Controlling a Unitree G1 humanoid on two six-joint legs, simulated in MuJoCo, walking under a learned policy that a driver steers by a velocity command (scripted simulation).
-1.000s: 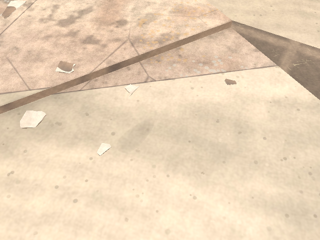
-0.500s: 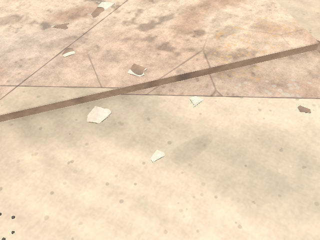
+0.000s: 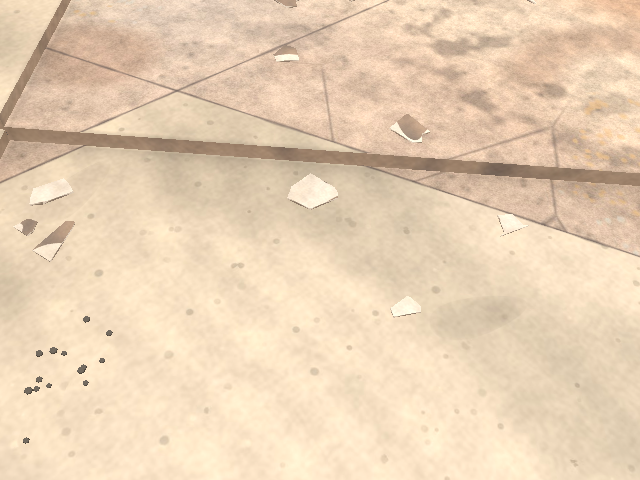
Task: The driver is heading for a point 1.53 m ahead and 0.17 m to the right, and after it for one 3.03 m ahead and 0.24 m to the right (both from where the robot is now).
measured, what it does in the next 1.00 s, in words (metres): steps on the spot: right foot, then left foot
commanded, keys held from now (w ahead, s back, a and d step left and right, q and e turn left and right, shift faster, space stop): q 0.10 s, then no key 0.90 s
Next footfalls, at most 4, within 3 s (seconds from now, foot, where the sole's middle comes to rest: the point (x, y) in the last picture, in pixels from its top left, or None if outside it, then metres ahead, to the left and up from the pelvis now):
0.20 right None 0.07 -0.14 -0.78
0.52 left None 0.00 0.12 -0.78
2.44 left None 0.40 0.17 -0.78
2.98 right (322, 345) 0.74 -0.02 -0.78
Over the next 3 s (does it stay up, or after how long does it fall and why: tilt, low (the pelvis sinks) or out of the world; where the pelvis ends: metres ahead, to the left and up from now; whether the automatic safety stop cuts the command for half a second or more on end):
stays up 0.57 0.06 -0.03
